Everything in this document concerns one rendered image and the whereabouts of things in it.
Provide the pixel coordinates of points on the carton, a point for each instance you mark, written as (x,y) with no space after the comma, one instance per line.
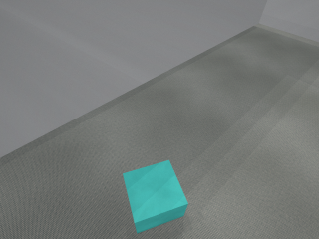
(155,195)

